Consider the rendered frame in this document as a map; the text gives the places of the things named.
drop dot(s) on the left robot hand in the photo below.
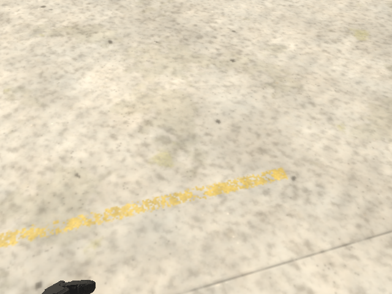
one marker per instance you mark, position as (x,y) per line
(73,287)

